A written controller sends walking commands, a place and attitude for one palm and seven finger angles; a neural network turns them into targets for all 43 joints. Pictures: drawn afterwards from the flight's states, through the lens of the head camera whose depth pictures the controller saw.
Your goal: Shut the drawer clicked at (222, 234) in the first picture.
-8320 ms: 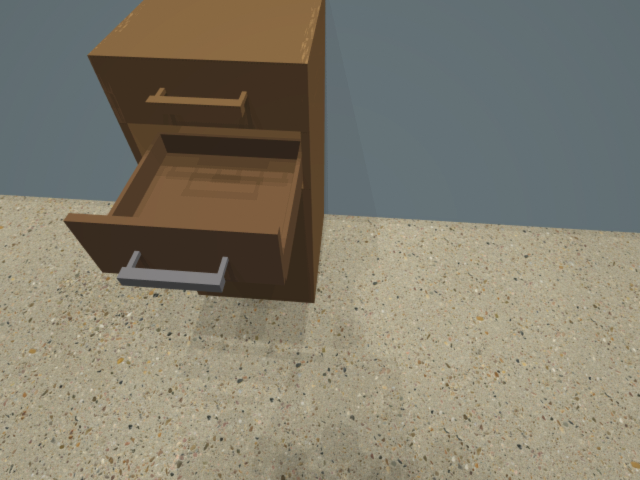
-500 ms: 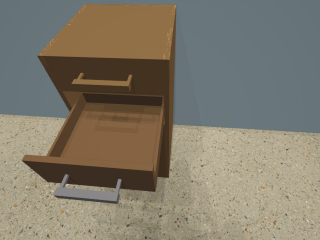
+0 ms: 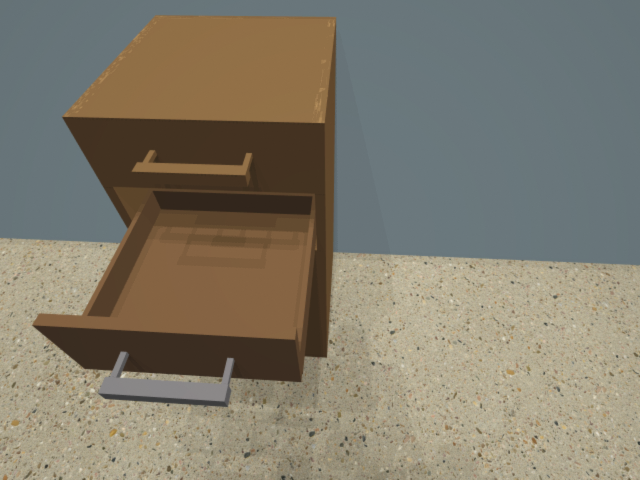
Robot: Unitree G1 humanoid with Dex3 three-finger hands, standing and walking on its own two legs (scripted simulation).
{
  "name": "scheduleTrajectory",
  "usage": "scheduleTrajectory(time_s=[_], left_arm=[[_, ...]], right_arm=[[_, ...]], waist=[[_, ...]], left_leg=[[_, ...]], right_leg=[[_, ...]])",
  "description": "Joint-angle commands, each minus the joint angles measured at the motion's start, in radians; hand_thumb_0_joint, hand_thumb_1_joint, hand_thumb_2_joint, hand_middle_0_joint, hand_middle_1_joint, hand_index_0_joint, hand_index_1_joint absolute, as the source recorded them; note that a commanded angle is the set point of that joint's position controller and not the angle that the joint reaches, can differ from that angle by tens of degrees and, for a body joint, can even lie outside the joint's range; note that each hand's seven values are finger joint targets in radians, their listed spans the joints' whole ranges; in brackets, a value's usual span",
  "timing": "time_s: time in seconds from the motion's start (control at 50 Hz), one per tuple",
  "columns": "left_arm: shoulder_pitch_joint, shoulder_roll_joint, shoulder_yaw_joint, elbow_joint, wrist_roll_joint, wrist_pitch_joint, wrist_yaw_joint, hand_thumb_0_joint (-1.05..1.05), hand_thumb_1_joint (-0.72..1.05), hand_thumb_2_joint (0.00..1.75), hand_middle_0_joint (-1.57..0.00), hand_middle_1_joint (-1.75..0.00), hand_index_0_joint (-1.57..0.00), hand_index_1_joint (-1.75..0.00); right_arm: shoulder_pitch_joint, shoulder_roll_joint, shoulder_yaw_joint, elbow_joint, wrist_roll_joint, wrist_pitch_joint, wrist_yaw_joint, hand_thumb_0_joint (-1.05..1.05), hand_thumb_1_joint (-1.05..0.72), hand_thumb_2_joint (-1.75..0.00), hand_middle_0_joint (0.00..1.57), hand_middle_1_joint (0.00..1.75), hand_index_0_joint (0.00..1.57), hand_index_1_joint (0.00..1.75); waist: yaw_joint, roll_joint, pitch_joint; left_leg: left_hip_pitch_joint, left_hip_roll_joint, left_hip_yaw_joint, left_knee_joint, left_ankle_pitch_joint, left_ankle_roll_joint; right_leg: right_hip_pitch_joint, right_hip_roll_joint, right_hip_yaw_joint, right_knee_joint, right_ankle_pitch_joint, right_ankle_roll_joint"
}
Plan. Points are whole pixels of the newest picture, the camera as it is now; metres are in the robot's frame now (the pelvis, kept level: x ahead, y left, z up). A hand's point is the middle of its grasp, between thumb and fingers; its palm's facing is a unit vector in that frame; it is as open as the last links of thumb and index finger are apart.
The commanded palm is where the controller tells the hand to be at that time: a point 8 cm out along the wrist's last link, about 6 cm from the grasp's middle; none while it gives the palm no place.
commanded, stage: come to a stop and stand still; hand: left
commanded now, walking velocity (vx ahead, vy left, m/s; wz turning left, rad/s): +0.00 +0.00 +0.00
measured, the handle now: (170, 376) +0.28 +0.25 -0.11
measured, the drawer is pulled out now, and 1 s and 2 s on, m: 0.30 0.30 0.28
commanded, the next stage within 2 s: look again from close up in 0.88 s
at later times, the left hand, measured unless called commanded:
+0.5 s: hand out of the picture +0.03 +0.21 -0.18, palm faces -0.01 -0.98 -0.18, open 7.4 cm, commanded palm none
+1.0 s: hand out of the picture +0.02 +0.21 -0.17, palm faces +0.00 -0.98 -0.17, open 7.4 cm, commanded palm none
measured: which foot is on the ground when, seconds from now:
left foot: down 0.00-1.00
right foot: down 0.00-1.00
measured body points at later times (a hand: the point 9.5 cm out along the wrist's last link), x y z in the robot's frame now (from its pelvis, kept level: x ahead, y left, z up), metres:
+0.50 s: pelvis +0.02 +0.05 +0.00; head +0.03 +0.05 +0.45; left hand +0.03 +0.27 -0.16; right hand +0.02 -0.18 -0.16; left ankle +0.00 +0.12 -0.74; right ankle +0.01 -0.08 -0.74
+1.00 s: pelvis +0.03 +0.05 +0.00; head +0.03 +0.05 +0.45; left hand +0.02 +0.26 -0.16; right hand +0.01 -0.16 -0.16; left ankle +0.00 +0.12 -0.74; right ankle +0.01 -0.08 -0.74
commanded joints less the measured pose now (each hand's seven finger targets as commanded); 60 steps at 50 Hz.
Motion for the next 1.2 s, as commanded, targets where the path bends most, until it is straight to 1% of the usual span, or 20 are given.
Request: scheduleTrajectory(time_s=[0.0,0.02,0.04,0.06,0.08,0.12,0.14,0.18,0.34,0.38,0.44,0.48,0.58,0.7,0.8,0.84,0.94,1.0,1.08,1.18], left_arm=[[0.017,0.163,0.027,-0.095,0.002,-0.033,0.011,0.0,0.9,0.9,-0.2,-0.3,-0.2,-0.3],[0.009,0.153,0.027,-0.099,0.001,-0.032,0.01,0.0,0.9,0.9,-0.2,-0.3,-0.2,-0.3],[0.013,0.136,0.022,-0.1,-0.001,-0.03,0.008,0.0,0.9,0.9,-0.2,-0.3,-0.2,-0.3],[0.019,0.122,0.02,-0.1,0.0,-0.026,0.004,0.0,0.9,0.9,-0.2,-0.3,-0.2,-0.3],[0.031,0.114,0.017,-0.099,-0.002,-0.015,0.002,0.0,0.9,0.9,-0.2,-0.3,-0.2,-0.3],[0.077,0.097,0.01,-0.084,-0.002,-0.008,-0.001,0.0,0.9,0.9,-0.2,-0.3,-0.2,-0.3],[0.091,0.094,0.007,-0.079,-0.002,-0.009,-0.002,0.0,0.9,0.9,-0.2,-0.3,-0.2,-0.3],[0.101,0.087,0.004,-0.075,-0.002,-0.008,-0.004,0.0,0.9,0.9,-0.2,-0.3,-0.2,-0.3],[0.124,0.084,-0.002,-0.057,-0.001,-0.007,-0.007,0.0,0.9,0.9,-0.2,-0.3,-0.2,-0.3],[0.13,0.083,-0.003,-0.052,-0.001,-0.006,-0.006,0.0,0.9,0.9,-0.2,-0.3,-0.2,-0.3],[0.144,0.083,-0.006,-0.034,-0.002,-0.009,-0.004,0.0,0.9,0.9,-0.2,-0.3,-0.2,-0.3],[0.145,0.081,-0.006,-0.026,-0.003,-0.008,-0.003,0.0,0.9,0.9,-0.2,-0.3,-0.2,-0.3],[0.159,0.073,-0.007,-0.007,-0.002,-0.006,0.0,0.0,0.9,0.9,-0.2,-0.3,-0.2,-0.3],[0.17,0.066,-0.01,0.01,-0.002,-0.002,0.002,0.0,0.9,0.9,-0.2,-0.3,-0.2,-0.3],[0.172,0.065,-0.007,0.012,-0.001,-0.001,0.002,0.0,0.9,0.9,-0.2,-0.3,-0.2,-0.3],[0.178,0.062,-0.008,0.015,-0.001,-0.003,0.002,0.0,0.9,0.9,-0.2,-0.3,-0.2,-0.3],[0.181,0.062,-0.008,0.017,-0.002,-0.005,0.003,0.0,0.9,0.9,-0.2,-0.3,-0.2,-0.3],[0.181,0.061,-0.008,0.016,-0.001,-0.005,0.003,0.0,0.9,0.9,-0.2,-0.3,-0.2,-0.3],[0.187,0.059,-0.01,0.019,-0.002,-0.005,0.003,0.0,0.9,0.9,-0.2,-0.3,-0.2,-0.3],[0.195,0.054,-0.01,0.019,-0.002,-0.009,0.003,0.0,0.9,0.9,-0.2,-0.3,-0.2,-0.3]], right_arm=[[0.074,-0.059,-0.015,-0.082,0.0,-0.019,0.007,0.0,-0.9,-0.9,0.2,0.3,0.2,0.3],[0.1,-0.055,-0.012,-0.077,0.001,-0.026,0.006,0.0,-0.9,-0.9,0.2,0.3,0.2,0.3],[0.11,-0.059,-0.01,-0.073,0.002,-0.034,0.003,0.0,-0.9,-0.9,0.2,0.3,0.2,0.3],[0.115,-0.066,-0.009,-0.07,-0.001,-0.042,0.001,0.0,-0.9,-0.9,0.2,0.3,0.2,0.3],[0.088,-0.079,-0.006,-0.076,-0.003,-0.045,-0.001,0.0,-0.9,-0.9,0.2,0.3,0.2,0.3],[0.052,-0.088,0.0,-0.087,-0.003,-0.05,-0.006,0.0,-0.9,-0.9,0.2,0.3,0.2,0.3],[0.052,-0.092,0.001,-0.091,-0.002,-0.051,-0.007,0.0,-0.9,-0.9,0.2,0.3,0.2,0.3],[0.059,-0.103,0.001,-0.082,-0.002,-0.056,-0.009,0.0,-0.9,-0.9,0.2,0.3,0.2,0.3],[0.053,-0.108,0.008,-0.043,0.002,-0.063,-0.011,0.0,-0.9,-0.9,0.2,0.3,0.2,0.3],[0.054,-0.111,0.007,-0.034,0.003,-0.067,-0.012,0.0,-0.9,-0.9,0.2,0.3,0.2,0.3],[0.058,-0.109,0.01,-0.015,0.006,-0.073,-0.017,0.0,-0.9,-0.9,0.2,0.3,0.2,0.3],[0.059,-0.11,0.01,-0.006,0.007,-0.074,-0.02,0.0,-0.9,-0.9,0.2,0.3,0.2,0.3],[0.056,-0.11,0.011,0.014,0.009,-0.074,-0.024,0.0,-0.9,-0.9,0.2,0.3,0.2,0.3],[0.052,-0.103,0.014,0.031,0.01,-0.072,-0.025,0.0,-0.9,-0.9,0.2,0.3,0.2,0.3],[0.061,-0.102,0.015,0.04,0.01,-0.073,-0.025,0.0,-0.9,-0.9,0.2,0.3,0.2,0.3],[0.062,-0.099,0.015,0.044,0.01,-0.074,-0.025,0.0,-0.9,-0.9,0.2,0.3,0.2,0.3],[0.071,-0.09,0.016,0.057,0.011,-0.075,-0.024,0.0,-0.9,-0.9,0.2,0.3,0.2,0.3],[0.075,-0.084,0.016,0.06,0.011,-0.073,-0.023,0.0,-0.9,-0.9,0.2,0.3,0.2,0.3],[0.078,-0.076,0.016,0.067,0.012,-0.071,-0.021,0.0,-0.9,-0.9,0.2,0.3,0.2,0.3],[0.083,-0.068,0.015,0.072,0.012,-0.074,-0.021,0.0,-0.9,-0.9,0.2,0.3,0.2,0.3]], waist=[[-0.034,-0.116,-0.057],[-0.045,-0.117,-0.032],[-0.041,-0.088,-0.001],[-0.03,-0.033,0.023],[-0.009,0.03,0.059],[0.017,0.03,0.075],[0.018,-0.009,0.061],[0.021,-0.027,0.046],[0.019,-0.033,0.033],[0.02,0.003,0.011],[0.018,-0.013,-0.017],[0.016,-0.011,-0.008],[0.014,-0.016,0.013],[0.018,-0.012,0.055],[0.018,-0.018,0.05],[0.02,-0.045,0.038],[0.02,-0.032,0.036],[0.019,-0.054,0.056],[0.02,-0.04,0.068],[0.021,-0.05,0.046]], left_leg=[[0.003,0.003,-0.073,0.098,-0.046,0.006],[0.037,0.003,-0.076,0.032,-0.009,0.009],[0.05,0.012,-0.094,-0.023,0.024,0.016],[0.039,0.04,-0.116,-0.066,0.072,0.025],[-0.024,0.066,-0.149,-0.103,0.055,0.036],[-0.081,0.079,-0.188,-0.154,0.031,0.054],[-0.076,0.075,-0.185,-0.157,0.034,0.056],[-0.054,0.079,-0.185,-0.165,0.054,0.059],[0.002,0.072,-0.176,-0.186,0.08,0.061],[0.031,0.078,-0.181,-0.192,0.158,0.063],[0.084,0.074,-0.159,-0.162,0.279,0.062],[0.101,0.077,-0.158,-0.159,0.343,0.06],[0.126,0.079,-0.151,-0.165,0.383,0.058],[0.113,0.076,-0.151,-0.199,0.319,0.056],[0.115,0.079,-0.153,-0.215,0.309,0.055],[0.127,0.076,-0.15,-0.208,0.319,0.057],[0.125,0.074,-0.14,-0.206,0.311,0.057],[0.107,0.071,-0.142,-0.211,0.27,0.057],[0.091,0.068,-0.141,-0.218,0.208,0.057],[0.107,0.069,-0.14,-0.208,0.236,0.059]], right_leg=[[-0.055,-0.255,0.274,-0.178,-0.07,-0.087],[-0.088,-0.231,0.241,-0.156,-0.081,-0.072],[-0.108,-0.197,0.22,-0.126,-0.076,-0.051],[-0.111,-0.161,0.189,-0.088,-0.056,-0.029],[-0.095,-0.135,0.16,-0.071,-0.104,-0.012],[-0.04,-0.103,0.144,-0.047,-0.075,0.003],[-0.017,-0.104,0.144,-0.047,-0.052,0.004],[-0.003,-0.106,0.139,-0.042,-0.024,0.008],[0.005,-0.115,0.131,-0.054,0.022,0.017],[0.018,-0.112,0.12,-0.043,0.051,0.02],[0.035,-0.122,0.122,-0.046,0.113,0.022],[0.035,-0.121,0.117,-0.041,0.13,0.024],[0.032,-0.124,0.116,-0.052,0.142,0.027],[0.026,-0.126,0.119,-0.073,0.104,0.03],[0.032,-0.125,0.118,-0.077,0.1,0.032],[0.038,-0.129,0.121,-0.08,0.12,0.032],[0.042,-0.133,0.124,-0.086,0.132,0.03],[0.035,-0.131,0.131,-0.091,0.123,0.027],[0.024,-0.13,0.136,-0.101,0.095,0.025],[0.029,-0.133,0.138,-0.1,0.122,0.023]])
